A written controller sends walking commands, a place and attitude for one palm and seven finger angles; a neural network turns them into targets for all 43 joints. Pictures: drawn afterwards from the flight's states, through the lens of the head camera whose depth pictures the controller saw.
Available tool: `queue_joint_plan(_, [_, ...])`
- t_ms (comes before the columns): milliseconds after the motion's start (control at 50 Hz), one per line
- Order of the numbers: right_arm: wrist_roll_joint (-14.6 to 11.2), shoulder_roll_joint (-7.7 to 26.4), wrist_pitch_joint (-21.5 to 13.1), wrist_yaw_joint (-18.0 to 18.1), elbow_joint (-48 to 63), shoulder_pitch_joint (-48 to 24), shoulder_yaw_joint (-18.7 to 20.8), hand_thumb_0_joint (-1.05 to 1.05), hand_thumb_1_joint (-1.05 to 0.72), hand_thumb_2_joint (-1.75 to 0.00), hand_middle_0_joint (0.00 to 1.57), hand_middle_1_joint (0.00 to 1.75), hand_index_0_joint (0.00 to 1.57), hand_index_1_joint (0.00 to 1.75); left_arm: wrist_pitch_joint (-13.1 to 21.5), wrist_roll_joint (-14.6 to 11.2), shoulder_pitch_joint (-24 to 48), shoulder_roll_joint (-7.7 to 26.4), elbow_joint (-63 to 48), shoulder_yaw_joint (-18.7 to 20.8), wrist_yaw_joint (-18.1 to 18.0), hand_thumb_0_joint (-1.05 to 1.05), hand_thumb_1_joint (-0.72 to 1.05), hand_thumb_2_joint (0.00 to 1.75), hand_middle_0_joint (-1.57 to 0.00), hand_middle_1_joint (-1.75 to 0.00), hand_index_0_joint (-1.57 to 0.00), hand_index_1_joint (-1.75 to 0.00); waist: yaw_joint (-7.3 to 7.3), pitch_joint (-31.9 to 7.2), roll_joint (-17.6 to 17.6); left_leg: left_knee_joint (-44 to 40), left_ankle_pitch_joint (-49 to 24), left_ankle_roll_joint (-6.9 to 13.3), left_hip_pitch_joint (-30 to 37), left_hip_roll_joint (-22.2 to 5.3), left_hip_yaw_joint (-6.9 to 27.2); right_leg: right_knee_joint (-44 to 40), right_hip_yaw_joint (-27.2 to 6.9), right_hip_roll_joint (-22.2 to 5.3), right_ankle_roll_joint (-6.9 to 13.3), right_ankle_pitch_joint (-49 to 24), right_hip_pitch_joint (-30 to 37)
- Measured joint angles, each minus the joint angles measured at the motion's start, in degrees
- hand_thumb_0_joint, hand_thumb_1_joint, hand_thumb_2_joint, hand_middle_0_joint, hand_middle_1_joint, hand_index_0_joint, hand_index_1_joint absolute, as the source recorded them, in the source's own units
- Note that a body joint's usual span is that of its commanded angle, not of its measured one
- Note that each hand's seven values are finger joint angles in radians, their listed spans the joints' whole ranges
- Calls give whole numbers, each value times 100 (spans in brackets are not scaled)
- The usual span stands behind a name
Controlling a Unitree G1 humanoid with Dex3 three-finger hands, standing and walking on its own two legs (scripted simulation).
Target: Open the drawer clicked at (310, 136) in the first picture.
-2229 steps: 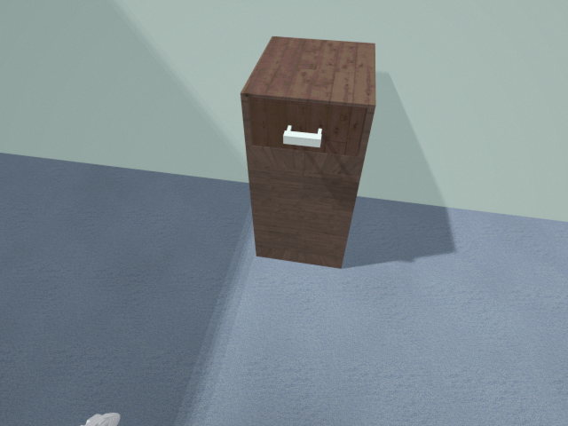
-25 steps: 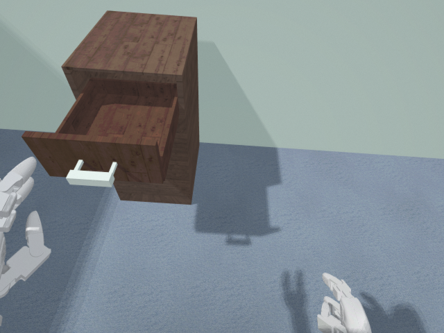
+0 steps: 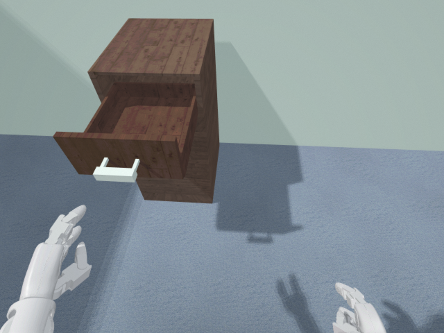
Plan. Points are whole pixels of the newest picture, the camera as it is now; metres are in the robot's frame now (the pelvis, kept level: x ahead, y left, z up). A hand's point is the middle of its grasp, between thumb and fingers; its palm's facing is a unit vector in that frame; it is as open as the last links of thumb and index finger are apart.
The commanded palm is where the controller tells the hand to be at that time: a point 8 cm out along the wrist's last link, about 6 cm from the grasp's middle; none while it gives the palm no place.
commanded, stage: let the arm hang, fingers relaxed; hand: left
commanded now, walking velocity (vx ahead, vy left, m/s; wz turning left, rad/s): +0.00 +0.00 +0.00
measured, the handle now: (118, 168) +0.52 +0.33 -0.08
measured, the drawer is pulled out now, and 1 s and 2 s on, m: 0.30 0.30 0.30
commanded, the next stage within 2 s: look to check the result in 1.00 s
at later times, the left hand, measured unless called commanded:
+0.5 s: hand out of the picture -0.01 +0.18 -0.16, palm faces -0.02 -0.96 -0.28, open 7.3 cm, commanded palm none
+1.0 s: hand out of the picture +0.06 +0.14 -0.16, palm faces -0.02 -0.97 -0.22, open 7.4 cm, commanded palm none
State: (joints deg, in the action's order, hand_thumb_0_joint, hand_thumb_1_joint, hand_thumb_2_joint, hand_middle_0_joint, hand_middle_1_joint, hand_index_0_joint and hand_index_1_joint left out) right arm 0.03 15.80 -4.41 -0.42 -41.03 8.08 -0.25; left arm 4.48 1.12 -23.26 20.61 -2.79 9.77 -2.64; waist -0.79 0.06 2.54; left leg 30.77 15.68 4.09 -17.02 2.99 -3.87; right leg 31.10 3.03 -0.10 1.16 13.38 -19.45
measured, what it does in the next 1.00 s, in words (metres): shifts its weight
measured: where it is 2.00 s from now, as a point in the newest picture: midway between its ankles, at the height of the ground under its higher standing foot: outside the picture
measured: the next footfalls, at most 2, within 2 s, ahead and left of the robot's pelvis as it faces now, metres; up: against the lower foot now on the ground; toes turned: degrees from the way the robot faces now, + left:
none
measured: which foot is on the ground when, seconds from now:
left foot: down 0.00-1.00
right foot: down 0.00-1.00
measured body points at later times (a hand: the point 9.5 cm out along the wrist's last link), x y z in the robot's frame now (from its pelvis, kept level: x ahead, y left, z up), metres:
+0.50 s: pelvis -0.01 -0.04 +0.01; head +0.01 -0.04 +0.46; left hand -0.01 +0.23 -0.14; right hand -0.03 -0.28 -0.15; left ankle +0.00 +0.07 -0.73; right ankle +0.03 -0.11 -0.73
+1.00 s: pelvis +0.01 -0.05 +0.01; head +0.03 -0.06 +0.46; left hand +0.06 +0.19 -0.14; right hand +0.01 -0.28 -0.15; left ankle +0.01 +0.07 -0.73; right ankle +0.03 -0.11 -0.73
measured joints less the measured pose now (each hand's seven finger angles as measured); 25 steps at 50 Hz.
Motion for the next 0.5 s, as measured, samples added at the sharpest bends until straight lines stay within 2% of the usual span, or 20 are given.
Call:
queue_joint_plan(60, [69, 97, 206, -7, -268, -69, 5, 0, -91, -90, 21, 30, 21, 30, -607, 56, 512, -310, 2107, -429, 155, 0, 90, 90, -20, -30, -20, -30, 124, 55, 30, 123, 45, 25, -34, 36, -111, 329, -107, -39, 14, 119, -158])
queue_joint_plan(120, [108, 75, 335, 3, -486, 69, -4, 0, -91, -90, 21, 30, 20, 30, -823, 81, 643, -585, 3513, -802, 273, 1, 90, 90, -20, -30, -20, -30, 219, 222, -90, 112, 30, -28, 52, -33, -141, 284, -134, 33, 76, 76, -74])
queue_joint_plan(200, [120, 3, 493, 13, -901, 413, -20, 0, -91, -90, 21, 30, 20, 30, -825, 29, 624, -870, 4683, -1135, 344, 1, 90, 90, -20, -30, -20, -30, 242, 416, -367, -76, -92, -117, 204, -115, -72, -4, -65, 120, 171, -74, 134])
queue_joint_plan(280, [114, -83, 597, 46, -1378, 732, -28, 0, -91, -90, 20, 30, 20, 30, -723, -19, 655, -841, 5426, -1073, 267, 1, 95, 89, -21, -30, -21, -30, 145, 532, -490, -331, -252, -196, 329, -193, 22, -406, 24, 208, 235, -288, 345])
queue_joint_plan(360, [101, -144, 652, 85, -1730, 911, -1, 1, -91, -90, 20, 30, 20, 30, -631, -50, 659, -752, 5960, -1030, 254, 1, 94, 89, -21, -30, -21, -30, 95, 538, -408, -519, -355, -244, 436, -245, 72, -723, 67, 272, 281, -444, 519])
queue_joint_plan(500, [93, -308, 628, 122, -2026, 941, 15, 0, -91, -90, 20, 30, 20, 30, -560, -72, 764, -664, 6516, -955, 185, 0, 92, 90, -20, -30, -20, -30, 111, 430, -153, -726, -428, -283, 602, -288, 68, -984, 53, 328, 314, -548, 702])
